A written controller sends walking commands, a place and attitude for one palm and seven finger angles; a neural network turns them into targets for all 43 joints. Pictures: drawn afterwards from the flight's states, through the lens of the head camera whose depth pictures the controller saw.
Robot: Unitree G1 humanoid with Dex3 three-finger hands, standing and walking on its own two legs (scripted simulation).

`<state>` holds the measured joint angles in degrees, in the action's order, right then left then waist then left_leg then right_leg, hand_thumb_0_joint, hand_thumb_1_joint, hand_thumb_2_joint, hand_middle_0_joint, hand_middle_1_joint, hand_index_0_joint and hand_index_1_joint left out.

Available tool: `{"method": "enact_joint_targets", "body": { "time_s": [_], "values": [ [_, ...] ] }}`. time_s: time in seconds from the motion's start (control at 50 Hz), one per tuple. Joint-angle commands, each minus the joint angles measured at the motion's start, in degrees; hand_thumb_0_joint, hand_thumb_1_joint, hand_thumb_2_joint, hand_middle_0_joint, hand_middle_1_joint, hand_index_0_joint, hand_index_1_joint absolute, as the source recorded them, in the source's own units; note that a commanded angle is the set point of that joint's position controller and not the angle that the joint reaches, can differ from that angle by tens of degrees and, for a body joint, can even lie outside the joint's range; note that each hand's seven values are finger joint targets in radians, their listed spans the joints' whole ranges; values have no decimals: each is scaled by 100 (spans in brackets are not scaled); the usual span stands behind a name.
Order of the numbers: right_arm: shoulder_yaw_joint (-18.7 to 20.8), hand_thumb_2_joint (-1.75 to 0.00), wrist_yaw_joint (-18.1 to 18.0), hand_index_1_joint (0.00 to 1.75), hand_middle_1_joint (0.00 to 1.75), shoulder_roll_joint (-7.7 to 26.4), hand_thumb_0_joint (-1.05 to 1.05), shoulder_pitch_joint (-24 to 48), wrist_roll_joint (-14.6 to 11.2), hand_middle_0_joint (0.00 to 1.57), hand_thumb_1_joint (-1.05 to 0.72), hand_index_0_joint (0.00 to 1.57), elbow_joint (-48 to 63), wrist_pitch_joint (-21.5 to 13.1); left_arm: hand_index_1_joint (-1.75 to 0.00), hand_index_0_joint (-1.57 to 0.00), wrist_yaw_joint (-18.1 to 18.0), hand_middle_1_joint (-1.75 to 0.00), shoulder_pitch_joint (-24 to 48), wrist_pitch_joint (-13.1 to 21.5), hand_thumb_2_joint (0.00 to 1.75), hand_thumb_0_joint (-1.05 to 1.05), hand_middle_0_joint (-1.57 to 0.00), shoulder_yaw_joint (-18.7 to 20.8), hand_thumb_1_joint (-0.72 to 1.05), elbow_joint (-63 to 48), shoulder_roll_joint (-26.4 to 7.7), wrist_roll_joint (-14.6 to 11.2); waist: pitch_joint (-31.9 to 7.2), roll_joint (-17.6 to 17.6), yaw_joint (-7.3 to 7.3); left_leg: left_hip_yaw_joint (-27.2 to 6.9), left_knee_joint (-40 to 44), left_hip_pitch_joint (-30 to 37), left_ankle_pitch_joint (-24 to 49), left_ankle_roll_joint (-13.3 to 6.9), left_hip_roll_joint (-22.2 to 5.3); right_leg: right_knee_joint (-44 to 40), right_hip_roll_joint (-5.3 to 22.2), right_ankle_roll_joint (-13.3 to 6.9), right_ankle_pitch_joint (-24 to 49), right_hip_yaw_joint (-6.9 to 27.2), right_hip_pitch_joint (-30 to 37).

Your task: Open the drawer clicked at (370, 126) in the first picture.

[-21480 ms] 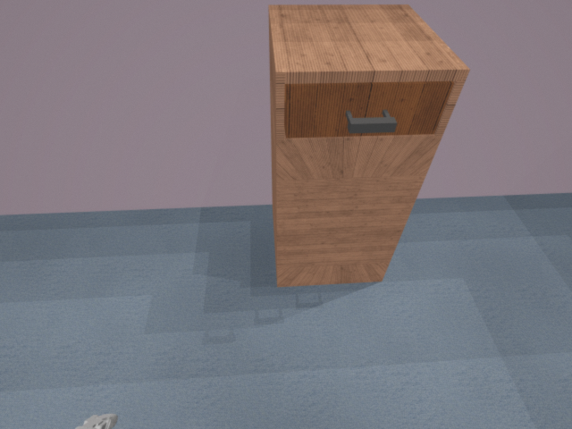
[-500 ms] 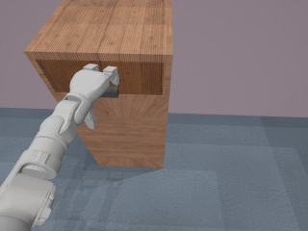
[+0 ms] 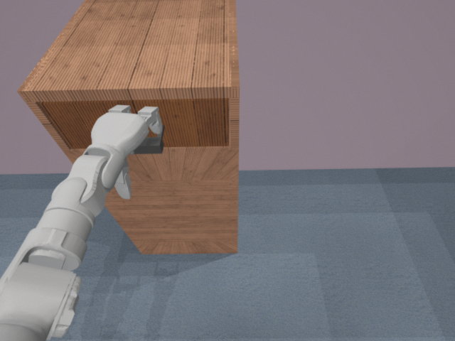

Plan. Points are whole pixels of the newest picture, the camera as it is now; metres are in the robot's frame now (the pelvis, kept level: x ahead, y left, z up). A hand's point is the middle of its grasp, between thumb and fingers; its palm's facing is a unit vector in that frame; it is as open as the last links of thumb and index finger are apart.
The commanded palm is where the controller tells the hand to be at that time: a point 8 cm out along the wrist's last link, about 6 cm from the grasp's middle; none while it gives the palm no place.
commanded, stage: move the hooked fingers above the handle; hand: left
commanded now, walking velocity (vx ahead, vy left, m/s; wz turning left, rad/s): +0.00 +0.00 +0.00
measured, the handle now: (138, 137) +0.51 +0.21 +0.04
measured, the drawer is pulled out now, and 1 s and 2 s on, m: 0.00 0.00 0.00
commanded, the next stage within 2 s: lower the fingers behind the handle in 0.58 s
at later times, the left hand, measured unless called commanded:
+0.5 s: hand (137, 145) +0.44 +0.18 +0.09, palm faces +0.01 -0.09 -1.00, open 13.8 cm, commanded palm +0.42 +0.23 +0.16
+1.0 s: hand (142, 143) +0.46 +0.18 +0.08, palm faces +0.10 -0.10 -0.99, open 13.8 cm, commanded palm +0.42 +0.21 +0.13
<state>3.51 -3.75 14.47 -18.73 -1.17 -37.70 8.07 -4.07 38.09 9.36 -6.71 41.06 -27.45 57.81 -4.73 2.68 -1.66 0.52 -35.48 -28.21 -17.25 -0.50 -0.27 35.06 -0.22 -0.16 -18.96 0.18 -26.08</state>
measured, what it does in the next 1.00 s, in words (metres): stands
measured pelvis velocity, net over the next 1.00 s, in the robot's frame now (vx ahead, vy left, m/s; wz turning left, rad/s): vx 0.00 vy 0.00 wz -0.01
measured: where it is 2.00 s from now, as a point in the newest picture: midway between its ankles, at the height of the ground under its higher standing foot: outside the picture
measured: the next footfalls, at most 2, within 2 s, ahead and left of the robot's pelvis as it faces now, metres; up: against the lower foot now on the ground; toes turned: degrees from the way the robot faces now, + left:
none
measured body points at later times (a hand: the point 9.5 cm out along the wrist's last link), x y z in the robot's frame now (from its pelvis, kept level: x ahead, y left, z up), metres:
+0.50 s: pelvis +0.01 +0.00 +0.00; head +0.05 -0.02 +0.45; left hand +0.44 +0.19 +0.14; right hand +0.11 -0.27 -0.13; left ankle +0.00 +0.12 -0.73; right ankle -0.02 -0.12 -0.73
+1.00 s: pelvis +0.00 +0.00 -0.01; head +0.06 -0.01 +0.44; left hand +0.44 +0.18 +0.13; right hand +0.09 -0.26 -0.13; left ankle +0.00 +0.12 -0.73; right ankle -0.02 -0.12 -0.73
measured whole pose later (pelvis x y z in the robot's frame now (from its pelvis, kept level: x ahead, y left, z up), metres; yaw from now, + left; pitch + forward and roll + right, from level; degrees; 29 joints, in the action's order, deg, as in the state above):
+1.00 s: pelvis +0.00 +0.00 -0.01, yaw -1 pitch +12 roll +0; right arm 3.1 -2.5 14.0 -13.4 -0.1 -37.5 7.5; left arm -13.4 39.7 7.6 -3.9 40.8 -24.4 59.6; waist -4.9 1.9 -2.5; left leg 1.3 -38.9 -32.4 -18.6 -0.7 -0.2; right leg 38.7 -0.1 0.2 -20.1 1.0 -30.6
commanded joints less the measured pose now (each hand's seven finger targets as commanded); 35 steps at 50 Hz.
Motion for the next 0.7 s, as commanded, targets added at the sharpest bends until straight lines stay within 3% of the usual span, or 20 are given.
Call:
{"method": "enact_joint_targets", "body": {
  "time_s": [0.0,0.06,0.08,0.14,0.18,0.2,0.24,0.3,0.36,0.4,0.42,0.44,0.48,0.52,0.56,0.6,0.62,0.64,0.66,0.68],
  "values": [
    [237,-90,18,30,30,746,0,-100,10,20,-90,20,310,-256,-120,-30,-1034,-120,3473,-157,30,0,-30,1076,-50,-1048,-1744,-6,-2022,58,-168,-10,94,1252,1967,-151,177,-213,-252,-207,1613,-162,266],
    [200,-90,75,30,30,786,0,41,2,20,-90,20,221,-245,-120,-30,-1339,-120,3381,-780,30,0,-30,1199,-50,-603,-1947,131,-2252,167,-27,90,166,1129,1924,-125,191,-184,-231,-217,1702,-161,472],
    [192,-90,98,30,30,779,0,78,3,20,-90,20,219,-226,-120,-30,-1321,-120,3346,-1003,30,0,-30,1026,-50,-400,-1783,170,-2325,246,-20,133,181,1141,1996,-111,190,-179,-224,-218,1794,-175,543],
    [199,-90,143,30,30,865,0,113,-41,20,-90,20,277,-143,-120,-30,-904,-120,3038,-1543,30,0,-30,469,-50,123,-1241,118,-2303,-63,-109,219,219,1170,2080,-146,137,-273,-196,-173,2036,-185,690],
    [212,-90,122,30,30,911,0,154,-70,20,-90,20,417,-87,-120,-30,-430,-120,2714,-1682,30,0,-30,163,-50,49,-960,0,-2316,-302,-159,250,215,1265,2170,-205,141,-371,-176,-142,2307,-145,868],
    [211,-90,101,30,30,927,0,164,-76,20,-90,20,492,-54,-120,-30,-158,-120,2684,-1650,30,0,-30,-154,-50,-92,-617,-90,-2306,-496,-278,205,214,1314,2248,-224,148,-407,-172,-133,2395,-143,919],
    [221,-90,53,30,30,930,0,249,-62,20,-90,20,607,-50,-120,-30,265,-120,2454,-1397,30,0,-30,-273,-50,-648,-463,-268,-2150,-614,-266,159,227,1443,2266,-271,158,-448,-166,-99,2482,-127,891],
    [166,-90,-51,30,30,878,0,324,-12,20,-90,20,682,-45,-120,-30,527,-120,2529,-727,30,0,-30,114,-50,-1368,-957,-393,-1946,-677,-194,117,234,1378,2213,-309,212,-476,-126,-99,2585,-37,1047],
    [166,-90,-86,30,30,744,0,284,-9,20,-90,20,637,-44,-120,-30,177,-120,2654,-157,30,0,-30,886,-50,-1615,-1624,-274,-1928,-265,30,76,191,1359,2354,-270,220,-336,-153,-159,2508,-35,969],
    [154,-90,-80,30,30,733,0,284,26,20,-90,20,573,-58,-120,-30,-297,-120,2715,0,30,0,-30,1708,-50,-1673,-2467,-142,-2061,-1,234,58,141,1159,2481,-209,229,-196,-170,-202,2452,-35,1065],
    [145,-90,-49,30,30,638,0,322,36,20,-90,20,581,-94,-120,-30,-559,-120,2797,-13,30,0,-30,1722,-50,-1753,-2390,-83,-2155,236,267,53,140,1162,2553,-175,235,-139,-172,-211,2479,-54,1048],
    [146,-90,-27,30,30,594,0,369,33,20,-90,20,535,-134,-120,-30,-806,-120,2564,-102,30,0,-30,1875,-50,-1563,-2418,-19,-2074,195,342,87,129,1069,2564,-145,234,-110,-190,-227,2456,-88,1047],
    [132,-90,21,30,30,600,0,480,9,20,-90,20,485,-191,-120,-30,-1157,-120,2411,-424,30,0,-30,1714,-50,-1352,-2229,61,-2078,259,362,182,151,1014,2507,-81,222,-108,-204,-234,2426,-116,1029],
    [143,-90,63,30,30,672,0,478,1,20,-90,20,398,-209,-120,-30,-1261,-120,2437,-877,30,0,-30,1466,-50,-853,-2107,205,-2174,151,251,244,188,970,2339,-63,195,-141,-201,-200,2307,-136,1011],
    [162,-90,87,30,30,776,0,408,-30,20,-90,20,366,-193,-120,-30,-1049,-120,2365,-1343,30,0,-30,992,-50,-373,-1750,207,-2172,-93,86,289,239,1038,2195,-104,161,-254,-196,-162,2250,-148,964],
    [206,-90,92,30,30,855,0,323,-103,20,-90,20,423,-149,-120,-30,-571,-120,2521,-1636,30,0,-30,103,-50,-287,-874,39,-2206,-316,-266,254,231,1331,2217,-166,124,-384,-186,-133,2246,-168,798],
    [231,-90,76,30,30,883,0,296,-118,20,-90,20,469,-145,-120,-30,-271,-120,2566,-1671,30,0,-30,-314,-50,-524,-443,-136,-2216,-489,-353,230,221,1532,2206,-212,111,-464,-179,-94,2277,-163,729],
    [252,-90,46,30,30,920,0,317,-116,20,-90,20,507,-119,-120,-30,5,-120,2636,-1624,30,0,-30,-416,-50,-825,-390,-267,-2193,-517,-429,159,207,1694,2259,-239,115,-497,-184,-87,2312,-153,685],
    [242,-90,11,30,30,908,0,401,-99,20,-90,20,588,-121,-120,-30,279,-120,2813,-1512,30,0,-30,-784,-50,-1205,-37,-406,-2133,-457,-520,100,194,1829,2277,-264,146,-520,-176,-67,2273,-144,583],
    [232,-90,-37,30,30,908,0,408,-68,20,-90,20,565,-143,-120,-30,500,-120,2871,-1319,30,0,-30,-742,-50,-1411,-85,-513,-2015,-498,-565,43,174,1863,2208,-295,175,-534,-166,-60,2201,-145,519]
  ]
}}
